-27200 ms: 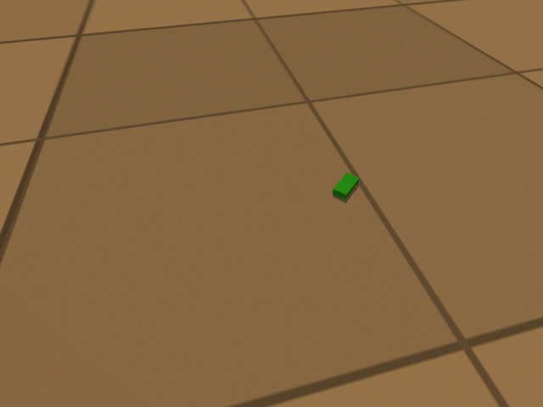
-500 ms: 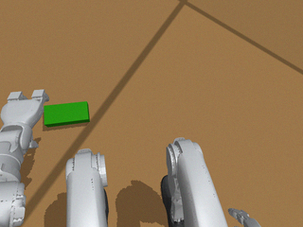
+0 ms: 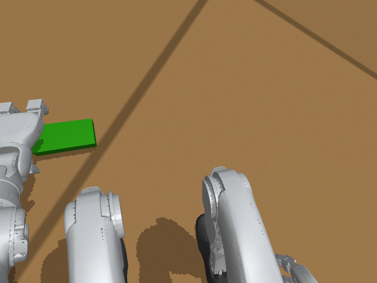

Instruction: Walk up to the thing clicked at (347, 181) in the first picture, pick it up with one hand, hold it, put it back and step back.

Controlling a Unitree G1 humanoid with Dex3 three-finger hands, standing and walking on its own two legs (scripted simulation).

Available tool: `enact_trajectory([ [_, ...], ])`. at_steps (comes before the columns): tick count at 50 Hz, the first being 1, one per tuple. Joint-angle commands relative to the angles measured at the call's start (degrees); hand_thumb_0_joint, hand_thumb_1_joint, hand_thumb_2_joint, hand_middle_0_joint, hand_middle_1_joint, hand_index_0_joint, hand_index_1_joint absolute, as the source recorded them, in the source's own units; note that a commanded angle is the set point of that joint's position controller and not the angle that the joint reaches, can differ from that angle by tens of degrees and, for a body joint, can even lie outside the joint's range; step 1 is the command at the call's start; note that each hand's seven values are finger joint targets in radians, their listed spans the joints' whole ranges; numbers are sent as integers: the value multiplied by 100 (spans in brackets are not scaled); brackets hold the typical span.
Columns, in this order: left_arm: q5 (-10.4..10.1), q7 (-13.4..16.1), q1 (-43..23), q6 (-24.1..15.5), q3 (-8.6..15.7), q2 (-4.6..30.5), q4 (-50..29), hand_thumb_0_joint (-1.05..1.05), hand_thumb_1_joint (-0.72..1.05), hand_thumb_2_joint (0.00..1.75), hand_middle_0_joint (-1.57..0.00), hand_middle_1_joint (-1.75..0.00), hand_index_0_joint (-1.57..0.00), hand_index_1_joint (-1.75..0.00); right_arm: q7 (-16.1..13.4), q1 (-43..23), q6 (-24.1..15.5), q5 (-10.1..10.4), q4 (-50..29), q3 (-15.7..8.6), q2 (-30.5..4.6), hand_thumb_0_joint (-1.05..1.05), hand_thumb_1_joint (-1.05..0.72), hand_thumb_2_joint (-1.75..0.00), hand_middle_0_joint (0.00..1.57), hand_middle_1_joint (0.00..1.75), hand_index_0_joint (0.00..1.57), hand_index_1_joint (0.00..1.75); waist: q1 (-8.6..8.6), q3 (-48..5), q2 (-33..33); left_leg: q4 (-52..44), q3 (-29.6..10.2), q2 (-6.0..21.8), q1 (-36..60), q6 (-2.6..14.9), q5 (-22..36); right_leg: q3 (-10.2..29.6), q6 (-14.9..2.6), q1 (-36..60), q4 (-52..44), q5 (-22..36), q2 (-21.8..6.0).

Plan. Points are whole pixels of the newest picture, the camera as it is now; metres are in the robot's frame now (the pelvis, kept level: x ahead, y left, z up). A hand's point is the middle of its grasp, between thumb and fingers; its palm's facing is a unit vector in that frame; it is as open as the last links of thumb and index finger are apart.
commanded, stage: rise first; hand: left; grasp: from above
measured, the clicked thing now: (64, 136) +0.49 +0.26 -0.32
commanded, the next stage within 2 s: none
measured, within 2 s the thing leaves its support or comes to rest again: neither
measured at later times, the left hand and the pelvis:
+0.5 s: hand (37, 143) +0.44 +0.29 -0.19, palm faces -0.45 -0.08 -0.89, open 14.0 cm; pelvis +0.00 -0.01 -0.01, yaw -1 degrees
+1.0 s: hand (35, 141) +0.45 +0.29 -0.21, palm faces -0.45 -0.08 -0.89, open 14.1 cm; pelvis +0.00 +0.00 -0.02, yaw -2 degrees
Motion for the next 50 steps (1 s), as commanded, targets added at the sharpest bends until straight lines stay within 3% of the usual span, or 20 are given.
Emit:
enact_trajectory([
  [1,-101,242,-1734,20,194,1376,-690,0,-53,100,-6,-100,-7,-99,-70,1136,5,18,-91,-441,-1438,0,-90,-90,20,30,20,30,-103,-3737,1556,-1463,609,-33,3253,219,967,-811,-522,1426,-1254,1222,118],
  [4,-150,233,-1762,-2,234,1447,-772,0,-53,100,-6,-100,-7,-99,-67,1154,15,13,-85,-406,-1389,0,-90,-90,20,30,20,30,-33,-3878,1621,-1374,652,-49,3208,227,1095,-777,-515,1601,-1246,1353,133],
  [8,-175,209,-1635,-21,222,1444,-561,0,-53,100,-6,-100,-7,-99,-47,1174,13,-11,-85,-380,-1441,0,-90,-90,20,30,20,30,-132,-3682,1458,-1301,621,-47,3013,239,1056,-811,-506,1567,-1192,1335,148],
  [14,-204,250,-1604,-77,353,1638,-470,0,-53,99,-6,-101,-7,-100,-25,1227,25,-66,-74,-307,-1481,0,-90,-90,20,30,20,30,-108,-3722,1345,-1156,667,-63,2774,268,1063,-778,-478,1791,-1190,1399,159],
  [16,-178,240,-1690,-104,234,1562,-498,0,-53,100,-6,-102,-7,-101,-20,1185,28,-89,-93,-278,-1455,0,-90,-90,20,30,20,30,-163,-3719,1420,-1137,659,-55,2796,258,1019,-793,-482,1795,-1197,1377,183],
  [17,-145,267,-1799,-117,337,1719,-574,0,-53,100,-6,-101,-7,-100,-29,1181,42,-77,-81,-286,-1512,0,-90,-90,20,30,20,30,-128,-3808,1476,-1129,650,-50,2842,251,1016,-801,-492,1730,-1169,1356,184],
  [31,-78,353,-1870,-96,210,1740,-228,0,-55,103,-7,-99,-6,-100,-8,1102,17,-177,-96,-154,-1606,0,-90,-90,20,30,20,30,-254,-3542,1669,-1092,585,-59,2769,218,845,-899,-519,1489,-1056,1204,217],
  [34,-76,369,-1867,-95,194,1719,-71,0,-56,103,-7,-99,-6,-100,-4,1119,-10,-196,-86,-121,-1606,0,-90,-90,20,30,20,30,-349,-3321,1522,-1056,573,-66,2642,236,748,-906,-501,1427,-1067,1128,207],
  [36,-82,390,-1979,-142,295,1934,-180,0,-55,103,-8,-98,-7,-99,-19,1094,-9,-185,-87,-108,-1631,0,-90,-90,20,30,20,30,-265,-3453,1653,-1075,573,-70,2651,226,738,-911,-514,1444,-1046,1111,217],
  [43,-31,440,-2011,-138,261,1930,-101,0,-54,102,-8,-98,-7,-99,-9,1119,-39,-211,-92,-69,-1640,0,-90,-90,20,30,20,30,-365,-3431,1788,-1013,535,-57,2746,202,879,-951,-509,1404,-958,1259,225],
  [47,-20,436,-1933,-114,306,1998,-185,0,-54,102,-8,-99,-7,-99,6,1111,-25,-231,-72,-52,-1639,0,-90,-90,20,30,20,30,-290,-3630,1845,-970,556,-62,2878,200,1065,-916,-498,1519,-947,1438,225],
  [48,-37,423,-2028,-116,271,1950,-213,0,-54,102,-8,-98,-7,-99,8,1153,-27,-244,-78,-52,-1653,0,-90,-90,20,30,20,30,-384,-3660,1874,-940,535,-49,2926,194,1121,-945,-486,1513,-919,1485,216],
  [50,-43,421,-2000,-113,247,1958,-117,0,-54,102,-7,-99,-7,-99,10,1116,-26,-237,-101,-55,-1676,0,-90,-90,20,30,20,30,-393,-3544,1874,-970,495,-45,2875,189,1046,-978,-502,1377,-875,1419,218],
])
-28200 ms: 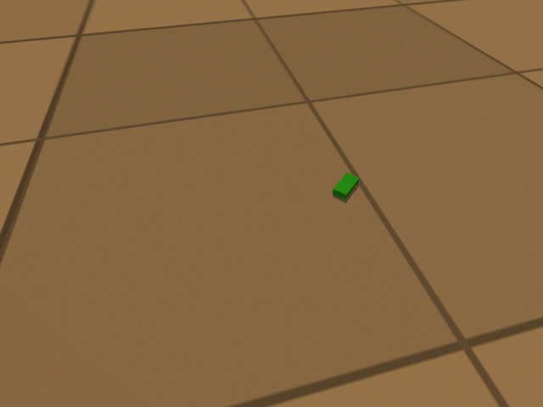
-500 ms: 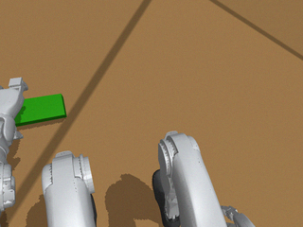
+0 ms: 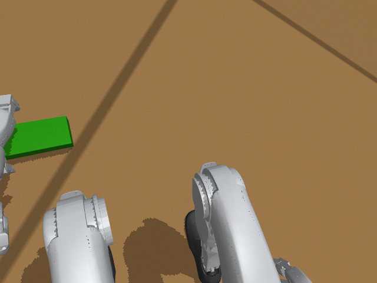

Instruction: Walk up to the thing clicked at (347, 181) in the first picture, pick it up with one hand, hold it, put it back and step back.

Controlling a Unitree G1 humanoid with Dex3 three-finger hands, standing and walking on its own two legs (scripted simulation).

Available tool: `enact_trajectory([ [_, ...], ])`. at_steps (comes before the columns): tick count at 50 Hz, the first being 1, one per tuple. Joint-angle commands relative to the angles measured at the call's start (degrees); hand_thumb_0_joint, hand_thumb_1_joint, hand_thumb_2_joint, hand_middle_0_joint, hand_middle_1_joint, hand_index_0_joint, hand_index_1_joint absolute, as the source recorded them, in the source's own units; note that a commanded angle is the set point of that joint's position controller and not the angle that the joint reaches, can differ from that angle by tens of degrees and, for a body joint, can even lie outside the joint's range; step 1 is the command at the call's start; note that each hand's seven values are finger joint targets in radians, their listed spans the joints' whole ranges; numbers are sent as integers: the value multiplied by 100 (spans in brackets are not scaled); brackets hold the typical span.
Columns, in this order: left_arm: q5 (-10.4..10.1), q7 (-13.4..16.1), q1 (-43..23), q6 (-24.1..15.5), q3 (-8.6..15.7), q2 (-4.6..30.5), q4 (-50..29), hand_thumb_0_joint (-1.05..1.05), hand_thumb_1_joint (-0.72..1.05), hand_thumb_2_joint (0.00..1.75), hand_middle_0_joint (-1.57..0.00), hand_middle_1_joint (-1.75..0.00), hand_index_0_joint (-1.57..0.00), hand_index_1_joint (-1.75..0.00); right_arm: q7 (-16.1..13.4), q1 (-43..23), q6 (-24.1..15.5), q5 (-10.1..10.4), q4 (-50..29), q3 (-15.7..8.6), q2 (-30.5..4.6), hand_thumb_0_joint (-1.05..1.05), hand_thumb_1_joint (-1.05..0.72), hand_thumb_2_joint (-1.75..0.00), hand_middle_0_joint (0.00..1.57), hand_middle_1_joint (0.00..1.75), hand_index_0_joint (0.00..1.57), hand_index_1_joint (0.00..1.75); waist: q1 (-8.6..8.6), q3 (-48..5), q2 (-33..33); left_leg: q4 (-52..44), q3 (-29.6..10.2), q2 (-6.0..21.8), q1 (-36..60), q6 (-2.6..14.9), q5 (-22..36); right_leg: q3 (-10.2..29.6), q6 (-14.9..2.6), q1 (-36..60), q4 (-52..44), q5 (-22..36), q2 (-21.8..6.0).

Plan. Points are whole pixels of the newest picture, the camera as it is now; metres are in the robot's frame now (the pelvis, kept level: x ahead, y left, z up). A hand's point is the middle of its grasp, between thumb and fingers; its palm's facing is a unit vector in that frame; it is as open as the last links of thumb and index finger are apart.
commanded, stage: rise first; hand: left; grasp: from above
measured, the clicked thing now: (36, 137) +0.48 +0.28 -0.30
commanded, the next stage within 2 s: approach in 1.10 s
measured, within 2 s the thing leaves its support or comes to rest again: neither
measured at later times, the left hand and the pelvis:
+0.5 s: hand out of the picture +0.44 +0.31 -0.18, palm faces -0.44 -0.08 -0.90, open 14.1 cm; pelvis +0.00 +0.00 +0.00, yaw +0 degrees
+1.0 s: hand (0, 142) +0.44 +0.31 -0.17, palm faces -0.46 -0.08 -0.89, open 14.1 cm; pelvis -0.01 +0.00 +0.00, yaw +0 degrees
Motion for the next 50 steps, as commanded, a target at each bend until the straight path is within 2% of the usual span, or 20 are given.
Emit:
enact_trajectory([
  [1,-96,212,-1710,-22,119,1424,-610,0,-55,102,-7,-99,-7,-100,-91,1092,14,28,-70,-459,-1551,0,-90,-90,20,30,20,30,-109,-3653,2002,-1480,762,-23,3004,276,973,-821,-557,1565,-1253,1292,124],
  [6,-82,172,-1722,-42,143,1505,-670,0,-55,102,-7,-99,-7,-100,-84,1092,6,28,-88,-420,-1567,0,-89,-90,20,30,20,30,-46,-3784,2090,-1477,744,-27,3187,252,1095,-835,-564,1586,-1201,1367,125],
  [8,-99,163,-1688,-29,72,1334,-562,0,-54,102,-7,-100,-7,-100,-52,1128,-23,-8,-92,-423,-1568,0,-89,-90,20,30,20,30,-174,-3536,2021,-1490,739,-21,3100,259,988,-867,-548,1529,-1225,1304,125],
  [12,-117,111,-1604,-25,185,1571,-886,0,-56,103,-8,-98,-7,-99,-34,1138,-19,49,-121,-446,-1600,0,-90,-90,20,30,20,30,-6,-3850,2305,-1544,739,-21,3322,225,1164,-852,-567,1650,-1202,1418,117],
  [15,-136,53,-1713,-18,10,1324,-845,0,-55,102,-8,-99,-7,-100,-16,1145,-34,41,-127,-449,-1572,0,-90,-90,20,30,20,30,-174,-3659,2090,-1482,740,-14,3119,265,989,-851,-553,1582,-1275,1338,127],
  [16,-148,48,-1815,-19,67,1414,-927,0,-55,103,-8,-99,-7,-100,-15,1161,-41,47,-127,-459,-1587,0,-90,-90,20,30,20,30,-166,-3662,2030,-1474,737,-10,3123,269,965,-837,-549,1590,-1300,1322,119],
  [18,-178,56,-1636,-24,244,1645,-1054,0,-56,104,-8,-99,-6,-100,-23,1187,-29,81,-158,-463,-1600,0,-90,-90,20,30,20,30,2,-3818,2119,-1511,768,-21,3115,271,1039,-810,-547,1753,-1327,1354,113],
  [20,-198,22,-1655,-27,74,1401,-992,0,-55,103,-8,-99,-7,-100,-13,1166,-28,99,-136,-466,-1571,0,-90,-90,20,30,20,30,-43,-3819,2002,-1524,739,-13,3139,266,1058,-823,-555,1672,-1315,1371,135],
  [24,-142,8,-1680,-6,98,1432,-921,0,-55,103,-8,-100,-7,-101,-23,1186,4,101,-152,-462,-1584,0,-90,-90,20,30,20,30,-64,-3811,2118,-1574,722,-36,3197,248,1102,-839,-563,1647,-1271,1393,117],
  [28,-157,-37,-1767,8,-48,1300,-746,0,-55,103,-7,-101,-7,-102,-26,1171,-4,123,-139,-429,-1552,0,-90,-90,20,30,20,30,-131,-3583,1955,-1535,743,-25,3043,279,1027,-816,-554,1611,-1367,1370,143],
  [29,-163,-22,-1768,-3,118,1491,-775,0,-56,103,-8,-99,-7,-101,-24,1200,-2,119,-161,-444,-1584,0,-90,-90,20,30,20,30,-97,-3622,1922,-1540,753,-39,2970,288,987,-812,-549,1678,-1370,1322,122],
  [32,-171,-55,-1654,-5,163,1567,-799,0,-56,103,-8,-100,-7,-101,-40,1187,11,117,-163,-425,-1563,0,-90,-90,20,30,20,30,8,-3785,1912,-1547,799,-55,2997,297,979,-768,-540,1851,-1433,1300,126],
  [35,-156,-91,-1769,-44,-5,1404,-807,0,-56,103,-8,-100,-7,-101,-47,1149,20,130,-176,-417,-1534,0,-90,-90,20,30,20,30,-92,-3711,2026,-1609,748,-48,3039,269,958,-821,-574,1682,-1355,1265,133],
  [36,-142,-97,-1958,-68,14,1477,-972,0,-56,103,-8,-100,-7,-101,-60,1178,29,134,-170,-424,-1547,0,-90,-90,20,30,20,30,-124,-3845,1981,-1565,735,-32,3096,277,990,-819,-562,1720,-1371,1308,137],
  [40,-183,-71,-1832,-114,-6,1433,-738,0,-56,102,-8,-100,-7,-101,-89,1162,24,123,-139,-392,-1532,0,-90,-90,20,30,20,30,-101,-3694,1776,-1496,783,-44,2873,309,920,-760,-527,1808,-1469,1279,146],
  [44,-141,-26,-1875,-130,-58,1368,-703,0,-55,102,-8,-100,-7,-101,-108,1127,13,107,-129,-403,-1548,0,-89,-90,20,30,20,30,-94,-3699,1945,-1597,744,-40,3060,263,859,-840,-567,1627,-1393,1167,145],
  [46,-98,-1,-1931,-122,-40,1414,-674,0,-55,102,-8,-100,-8,-100,-117,1142,4,89,-138,-392,-1560,0,-90,-90,20,30,20,30,-165,-3575,2004,-1603,754,-52,3046,260,810,-831,-567,1571,-1388,1136,133],
  [47,-96,-1,-1855,-114,-62,1372,-658,0,-55,103,-9,-99,-8,-100,-116,1130,-10,106,-143,-399,-1559,0,-90,-90,20,30,20,30,-122,-3581,2018,-1589,764,-44,3089,255,852,-821,-567,1583,-1394,1171,129],
  [49,-65,61,-1944,-106,83,1590,-783,0,-53,101,-10,-97,-9,-98,-111,1172,-33,87,-150,-378,-1586,0,-89,-90,20,30,20,30,-130,-3645,2040,-1547,771,-43,3086,266,916,-819,-553,1639,-1374,1244,118],
  [50,-86,68,-1830,-88,46,1545,-643,0,-53,101,-10,-99,-9,-99,-103,1125,-47,102,-151,-364,-1557,0,-90,-90,20,30,20,30,-96,-3614,1993,-1518,787,-41,3018,277,887,-791,-556,1645,-1379,1232,125],
])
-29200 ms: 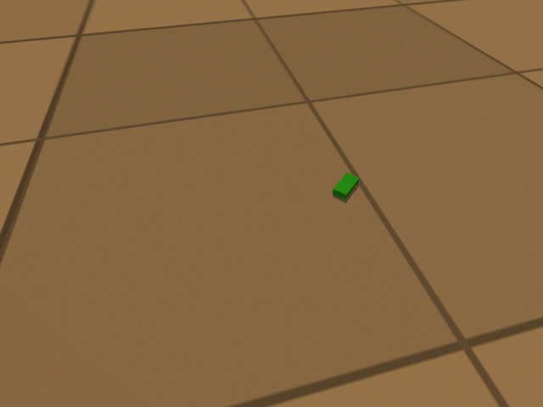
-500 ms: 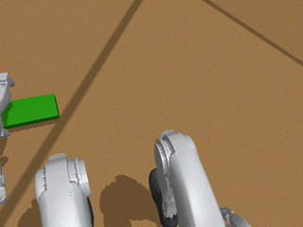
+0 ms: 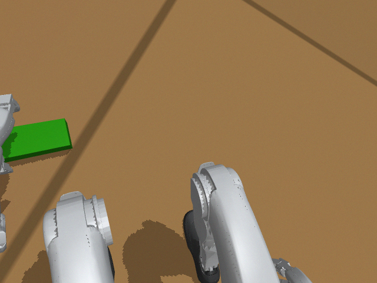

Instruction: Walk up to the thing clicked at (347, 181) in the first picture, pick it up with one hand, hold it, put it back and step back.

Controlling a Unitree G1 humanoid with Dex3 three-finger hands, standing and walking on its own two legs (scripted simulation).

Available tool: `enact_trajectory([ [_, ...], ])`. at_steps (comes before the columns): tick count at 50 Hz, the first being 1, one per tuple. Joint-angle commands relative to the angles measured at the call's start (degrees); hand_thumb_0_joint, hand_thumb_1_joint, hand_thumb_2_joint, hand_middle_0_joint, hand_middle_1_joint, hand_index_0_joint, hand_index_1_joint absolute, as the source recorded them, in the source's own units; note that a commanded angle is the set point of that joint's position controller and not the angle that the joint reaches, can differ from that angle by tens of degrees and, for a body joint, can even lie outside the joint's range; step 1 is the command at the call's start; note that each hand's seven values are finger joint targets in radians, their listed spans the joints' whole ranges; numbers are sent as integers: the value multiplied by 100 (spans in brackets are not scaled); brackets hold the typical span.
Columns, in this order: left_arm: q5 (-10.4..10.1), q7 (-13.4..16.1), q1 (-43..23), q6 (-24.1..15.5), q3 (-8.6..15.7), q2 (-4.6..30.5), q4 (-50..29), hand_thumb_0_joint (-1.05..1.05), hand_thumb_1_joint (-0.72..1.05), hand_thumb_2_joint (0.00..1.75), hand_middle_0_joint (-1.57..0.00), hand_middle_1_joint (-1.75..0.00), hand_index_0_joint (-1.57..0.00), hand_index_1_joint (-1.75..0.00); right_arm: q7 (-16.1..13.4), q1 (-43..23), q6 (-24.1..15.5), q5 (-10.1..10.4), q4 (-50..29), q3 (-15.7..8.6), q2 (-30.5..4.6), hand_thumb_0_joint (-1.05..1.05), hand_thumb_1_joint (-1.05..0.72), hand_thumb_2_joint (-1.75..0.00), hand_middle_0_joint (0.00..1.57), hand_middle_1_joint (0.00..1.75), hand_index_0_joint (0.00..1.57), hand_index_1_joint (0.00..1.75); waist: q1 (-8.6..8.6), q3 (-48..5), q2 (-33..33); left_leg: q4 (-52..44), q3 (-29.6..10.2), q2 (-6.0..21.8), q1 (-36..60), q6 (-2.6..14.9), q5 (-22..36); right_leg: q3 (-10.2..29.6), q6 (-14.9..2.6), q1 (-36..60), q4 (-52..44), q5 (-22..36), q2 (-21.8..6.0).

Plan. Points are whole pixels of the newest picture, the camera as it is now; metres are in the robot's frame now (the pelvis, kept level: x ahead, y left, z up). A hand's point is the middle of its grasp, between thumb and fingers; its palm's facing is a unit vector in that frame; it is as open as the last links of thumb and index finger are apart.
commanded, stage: rise first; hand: left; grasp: from above
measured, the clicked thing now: (35, 139) +0.48 +0.28 -0.30
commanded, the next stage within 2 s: approach in 0.10 s
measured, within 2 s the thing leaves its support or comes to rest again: neither
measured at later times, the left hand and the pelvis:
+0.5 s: hand (21, 128) +0.47 +0.27 -0.18, palm faces -0.43 -0.07 -0.90, open 13.9 cm; pelvis +0.00 +0.00 +0.00, yaw -1 degrees
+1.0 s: hand (6, 135) +0.47 +0.31 -0.19, palm faces -0.50 -0.08 -0.86, open 13.8 cm; pelvis +0.00 +0.00 -0.01, yaw -1 degrees
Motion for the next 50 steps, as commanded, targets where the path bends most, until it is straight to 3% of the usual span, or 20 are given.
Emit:
enact_trajectory([
  [1,-77,293,-1735,-4,239,1502,-816,0,-53,101,-10,-97,-9,-98,-83,1101,-31,18,-41,-451,-1509,0,-90,-90,20,30,20,30,-68,-3647,1977,-1443,832,-24,2935,310,814,-750,-508,1672,-1312,1156,137],
  [6,-110,326,-1699,43,319,1604,-927,0,-54,101,-9,-97,-8,-98,-78,1058,-50,9,-61,-459,-1521,0,-90,-90,20,30,20,30,21,-3848,2050,-1467,831,-22,2989,311,800,-753,-521,1667,-1294,1130,136],
  [8,-122,268,-1671,73,126,1343,-677,0,-53,101,-10,-98,-9,-99,-63,1066,-72,13,-35,-465,-1473,0,-90,-90,20,30,20,30,-120,-3548,1858,-1461,823,-21,2774,333,605,-743,-516,1592,-1350,978,153],
  [10,-158,247,-1801,70,168,1470,-816,0,-61,109,-10,-94,-6,-99,-72,1078,-80,31,-26,-472,-1494,0,-90,-90,20,30,20,30,-72,-3655,1809,-1428,814,-15,2743,341,607,-724,-512,1632,-1404,956,160],
  [11,-194,243,-1764,75,194,1479,-886,0,-55,102,-8,-101,-7,-102,-82,1096,-79,39,-42,-476,-1501,0,-90,-89,20,30,20,30,-29,-3763,1904,-1461,815,-23,2851,327,676,-740,-520,1657,-1359,1013,146],
  [12,-213,211,-1750,77,68,1268,-972,0,-53,100,-8,-103,-8,-103,-84,1098,-82,42,-18,-498,-1471,0,-90,-89,20,30,20,30,-44,-3872,2029,-1475,802,-16,3022,299,743,-745,-534,1621,-1311,1073,148],
  [14,-188,176,-1749,80,-137,948,-849,0,-51,98,-9,-103,-9,-103,-74,1155,-84,32,19,-495,-1467,0,-90,-89,20,30,20,30,-187,-3754,1965,-1491,768,-12,3080,284,785,-798,-535,1548,-1299,1136,159],
  [17,-235,171,-2413,44,-285,830,-1132,0,-51,98,-8,-104,-9,-103,-101,1258,-82,57,57,-503,-1517,0,-89,-89,20,30,20,30,-380,-3727,1967,-1434,748,10,2971,302,775,-795,-501,1544,-1397,1188,155],
  [18,-238,166,-2302,75,-425,580,-802,0,-52,99,-8,-104,-8,-103,-92,1248,-99,65,49,-509,-1493,0,-90,-89,20,30,20,30,-462,-3554,1905,-1407,730,21,2960,294,748,-813,-509,1456,-1373,1179,152],
  [22,-154,312,-2704,136,-521,569,-785,0,-52,100,-8,-105,-9,-104,-100,1294,-150,42,64,-451,-1530,0,-89,-89,20,30,20,30,-484,-3621,2146,-1443,692,50,3166,249,838,-881,-531,1376,-1305,1252,176],
  [25,43,509,-2501,319,-272,927,-490,0,-51,100,-9,-103,-9,-103,-86,1293,-127,27,-1,-386,-1552,0,-90,-89,20,30,20,30,-345,-3753,2414,-1514,739,30,3256,219,1018,-877,-556,1452,-1211,1370,165],
  [28,130,642,-2442,576,-158,973,71,0,-51,100,-9,-104,-9,-103,-34,1246,-108,-12,-117,-297,-1534,0,-90,-89,20,30,20,30,-407,-3560,2272,-1520,777,9,3051,264,987,-849,-551,1432,-1216,1384,169],
  [30,132,693,-2408,744,-54,1114,54,0,-51,101,-10,-102,-10,-102,-17,1215,-91,0,-174,-257,-1553,0,-90,-89,20,30,20,30,-339,-3761,2356,-1519,796,0,3129,279,1131,-817,-559,1577,-1201,1523,174],
  [36,-231,464,-2017,998,136,1455,54,0,-50,101,-12,-98,-12,-99,34,1108,-165,80,-299,-161,-1591,0,-89,-89,20,30,20,30,-215,-3636,1869,-1342,876,7,2531,428,966,-668,-477,1976,-1283,1404,209],
  [40,-544,112,-2029,815,178,1574,-293,0,-50,99,-12,-100,-12,-100,38,1060,-187,85,-366,-174,-1569,0,-90,-89,20,30,20,30,-308,-3600,1616,-1264,798,34,2258,440,719,-636,-467,2169,-1321,1114,235],
  [44,-508,-266,-2187,399,261,1650,-738,0,-51,97,-12,-99,-11,-99,-37,1262,-165,32,-352,-283,-1721,0,-90,-90,20,30,20,30,-482,-3350,1713,-1178,744,7,2321,353,569,-739,-542,1968,-1402,833,196],
  [45,-519,-343,-2274,281,-36,1220,-896,0,-51,99,-12,-99,-12,-99,-39,1265,-154,29,-353,-274,-1621,0,-90,-90,20,30,20,30,-529,-3436,1755,-1198,708,24,2453,318,574,-766,-540,1945,-1389,844,219],
  [48,-445,-360,-2454,-38,-182,1105,-1462,0,-49,102,-13,-102,-13,-102,-58,1548,-84,23,-156,-313,-1605,0,-90,-89,20,30,20,30,-594,-3697,2002,-1174,655,35,2782,257,753,-879,-525,1951,-1355,1071,200],
  [49,-420,-357,-2616,-135,-385,943,-1812,0,-47,106,-14,-105,-13,-105,-54,1498,-71,46,-143,-376,-1594,0,-90,-89,20,30,20,30,-493,-3970,2242,-1208,663,40,3059,224,808,-864,-529,1919,-1306,1138,194],
  [50,-335,-315,-2422,-138,-398,945,-1550,0,-49,105,-12,-105,-12,-105,-40,1510,-69,46,-119,-370,-1595,0,-90,-90,20,30,20,30,-475,-3921,2305,-1212,661,37,3182,199,905,-916,-539,1821,-1237,1223,189],
])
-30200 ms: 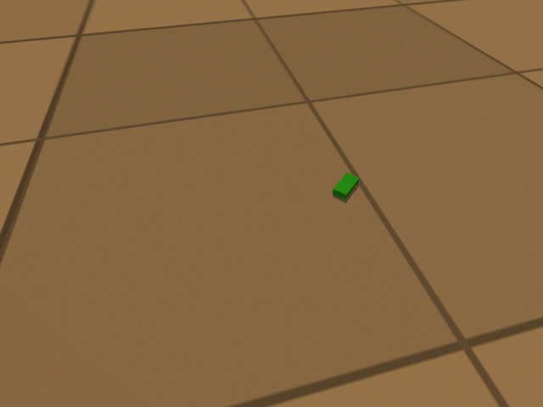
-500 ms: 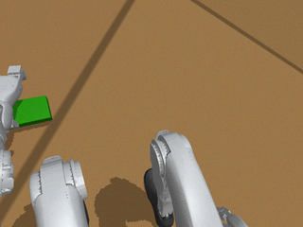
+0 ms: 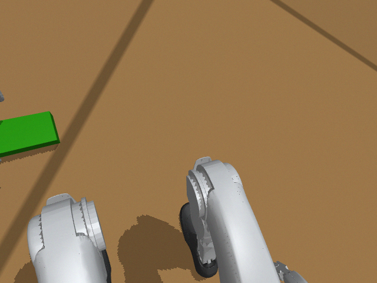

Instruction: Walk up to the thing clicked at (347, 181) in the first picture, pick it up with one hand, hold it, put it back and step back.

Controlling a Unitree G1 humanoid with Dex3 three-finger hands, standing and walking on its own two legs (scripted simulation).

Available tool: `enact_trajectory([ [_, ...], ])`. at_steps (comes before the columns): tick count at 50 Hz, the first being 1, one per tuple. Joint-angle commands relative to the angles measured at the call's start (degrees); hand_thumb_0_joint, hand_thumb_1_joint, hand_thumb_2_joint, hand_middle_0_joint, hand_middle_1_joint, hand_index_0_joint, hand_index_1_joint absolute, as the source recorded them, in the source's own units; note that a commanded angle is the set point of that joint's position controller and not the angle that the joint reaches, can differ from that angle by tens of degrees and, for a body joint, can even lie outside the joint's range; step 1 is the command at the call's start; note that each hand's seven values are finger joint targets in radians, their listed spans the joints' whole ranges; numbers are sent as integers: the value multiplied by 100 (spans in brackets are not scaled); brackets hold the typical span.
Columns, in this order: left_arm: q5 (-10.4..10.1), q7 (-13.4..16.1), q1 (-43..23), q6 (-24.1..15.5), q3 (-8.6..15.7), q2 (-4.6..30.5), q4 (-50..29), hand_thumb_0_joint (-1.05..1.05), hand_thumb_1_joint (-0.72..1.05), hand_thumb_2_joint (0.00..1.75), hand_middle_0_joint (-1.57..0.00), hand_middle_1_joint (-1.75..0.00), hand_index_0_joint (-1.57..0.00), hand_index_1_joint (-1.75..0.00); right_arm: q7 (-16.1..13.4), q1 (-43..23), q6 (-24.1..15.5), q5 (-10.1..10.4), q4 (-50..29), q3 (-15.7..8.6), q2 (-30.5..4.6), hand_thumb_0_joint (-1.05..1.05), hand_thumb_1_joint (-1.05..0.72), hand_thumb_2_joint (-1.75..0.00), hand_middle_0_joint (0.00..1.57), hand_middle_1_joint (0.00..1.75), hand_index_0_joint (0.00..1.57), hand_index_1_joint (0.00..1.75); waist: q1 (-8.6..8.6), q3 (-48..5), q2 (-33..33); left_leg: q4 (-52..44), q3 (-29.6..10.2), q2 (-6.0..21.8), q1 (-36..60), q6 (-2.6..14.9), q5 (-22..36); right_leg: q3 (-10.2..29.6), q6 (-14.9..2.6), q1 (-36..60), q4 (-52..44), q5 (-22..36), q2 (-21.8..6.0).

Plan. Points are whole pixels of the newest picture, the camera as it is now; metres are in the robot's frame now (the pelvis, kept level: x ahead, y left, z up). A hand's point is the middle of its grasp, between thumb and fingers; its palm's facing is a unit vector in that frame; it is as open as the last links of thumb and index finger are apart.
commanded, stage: close in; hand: left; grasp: from above
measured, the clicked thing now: (19, 135) +0.48 +0.29 -0.29
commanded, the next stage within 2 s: rest palm in 0.12 s
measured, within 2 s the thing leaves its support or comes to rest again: neither
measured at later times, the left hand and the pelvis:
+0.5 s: hand (13, 134) +0.46 +0.28 -0.23, palm faces -0.47 -0.11 -0.88, open 14.0 cm; pelvis +0.00 +0.00 -0.01, yaw -2 degrees
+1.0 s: hand (17, 137) +0.47 +0.28 -0.26, palm faces -0.45 -0.13 -0.89, open 14.2 cm; pelvis +0.00 +0.01 -0.01, yaw -5 degrees
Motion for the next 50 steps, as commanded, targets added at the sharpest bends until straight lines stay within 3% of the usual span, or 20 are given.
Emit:
enact_trajectory([
  [1,98,311,-2150,-418,-217,674,-1147,0,-48,103,-11,-106,-11,-105,-95,1300,55,33,68,-585,-1580,0,-90,-89,20,30,20,30,-401,-4114,2282,-1370,709,35,3265,181,951,-938,-605,1789,-1320,1226,141],
  [5,327,732,-1811,-316,-75,728,-323,0,-50,100,-8,-103,-9,-101,-79,1235,90,17,61,-540,-1611,0,-89,-89,20,30,20,30,-350,-3687,2245,-1501,696,34,3263,164,1196,-1007,-604,1562,-1211,1441,136],
  [9,576,1098,-1840,-124,152,1020,-42,0,-49,100,-8,-102,-9,-101,-15,1142,76,-38,48,-410,-1561,0,-89,-89,20,30,20,30,-246,-3817,2349,-1468,729,25,3321,219,1537,-924,-574,1704,-1144,1802,139],
  [13,590,1331,-2230,33,141,996,324,0,-52,101,-7,-100,-7,-100,97,998,-88,-149,2,-336,-1605,0,-89,-90,20,30,20,30,-550,-3559,2220,-1396,711,35,3103,272,1103,-949,-559,1543,-1139,1509,159],
  [14,540,1384,-2272,39,198,1123,324,0,-52,100,-7,-98,-6,-99,95,955,-120,-132,-16,-332,-1642,0,-89,-90,20,30,20,30,-487,-3601,2232,-1398,708,48,3057,279,1034,-943,-556,1569,-1160,1436,154],
  [17,529,1443,-2182,93,70,1025,762,0,-53,100,-7,-99,-6,-99,134,908,-226,-218,-13,-217,-1667,0,-89,-90,20,30,20,30,-692,-3399,2025,-1315,703,55,2827,326,811,-920,-527,1662,-1228,1274,200],
  [19,469,1464,-2259,78,177,1309,692,0,-52,100,-7,-99,-6,-99,122,901,-291,-217,-20,-174,-1728,0,-89,-90,20,30,20,30,-610,-3520,1965,-1255,713,52,2748,351,743,-893,-505,1769,-1271,1209,196],
  [20,420,1452,-2197,83,122,1248,908,0,-51,98,-7,-100,-7,-99,139,874,-350,-223,-21,-142,-1729,0,-89,-90,20,30,20,30,-664,-3351,2021,-1248,713,48,2684,345,606,-910,-522,1670,-1207,1083,187],
  [21,366,1478,-2224,43,281,1460,786,0,-52,100,-7,-99,-7,-99,145,817,-388,-270,-131,-132,-1799,0,-89,-90,20,30,20,30,-679,-3392,1964,-1259,671,71,2685,348,553,-935,-506,1763,-1245,1014,201],
  [24,411,1526,-2167,-25,388,1752,821,0,-52,99,-7,-100,-7,-99,141,832,-450,-289,-102,-57,-1879,0,-89,-90,20,30,20,30,-679,-3451,2044,-1214,634,89,2737,328,586,-981,-517,1859,-1163,1042,225],
  [26,388,1558,-2039,-73,372,1698,907,0,-53,100,-7,-99,-6,-99,161,817,-474,-349,-83,-18,-1844,0,-89,-90,20,30,20,30,-688,-3451,2105,-1175,621,110,2723,313,623,-980,-516,1949,-1152,1092,254],
  [27,371,1548,-2083,-103,150,1478,891,0,-52,99,-7,-99,-6,-99,181,774,-495,-356,-108,41,-1783,0,-89,-90,20,30,20,30,-704,-3420,2146,-1129,617,123,2695,311,648,-954,-515,1974,-1151,1148,278],
  [28,347,1596,-2008,-139,427,1851,875,0,-52,98,-6,-99,-6,-99,169,838,-496,-390,-58,36,-1887,0,-89,-90,20,30,20,30,-731,-3502,2030,-1082,587,122,2667,326,734,-1020,-478,2097,-1176,1255,274],
  [29,432,1588,-1934,-138,421,1895,848,0,-53,99,-6,-98,-6,-99,183,864,-506,-381,-65,57,-1911,0,-89,-90,20,30,20,30,-725,-3444,2107,-1018,612,117,2701,322,852,-1007,-479,2105,-1102,1383,254],
  [30,381,1564,-1940,-161,328,1748,829,0,-54,100,-6,-97,-5,-98,209,831,-544,-394,-109,76,-1907,0,-89,-90,20,30,20,30,-747,-3365,2149,-1001,602,119,2734,310,884,-1030,-481,2061,-1051,1407,255],
  [31,399,1610,-1895,-188,462,1922,843,0,-54,101,-7,-98,-6,-99,222,879,-544,-430,-19,97,-1917,0,-89,-90,20,30,20,30,-749,-3380,2218,-1024,566,137,2805,286,967,-1092,-488,2096,-1046,1471,264],
  [41,491,1891,-1704,-196,380,1877,804,0,-53,100,-7,-96,-6,-97,480,797,-676,-584,3,160,-2034,0,-89,-90,20,30,20,30,-833,-3296,2679,-987,443,209,3236,179,1444,-1242,-486,2161,-875,1918,328],
  [44,473,1936,-1781,-159,173,1616,986,0,-53,99,-7,-96,-6,-97,577,676,-762,-621,-14,184,-2043,0,-89,-90,20,30,20,30,-902,-3006,2649,-969,419,223,3105,173,1305,-1280,-477,2009,-853,1807,348],
  [45,460,2022,-1772,-158,415,1859,955,0,-54,100,-7,-96,-6,-97,577,725,-763,-633,38,223,-2055,0,-89,-90,20,30,20,30,-879,-3139,2593,-1017,360,235,3142,166,1389,-1324,-475,2102,-884,1875,351],
  [50,499,2031,-1793,-110,272,1789,1228,0,-51,96,-7,-99,-7,-98,653,551,-871,-630,-7,225,-2163,0,-89,-90,20,30,20,30,-958,-2744,2432,-1020,320,221,2874,180,941,-1333,-467,1887,-880,1501,335],
])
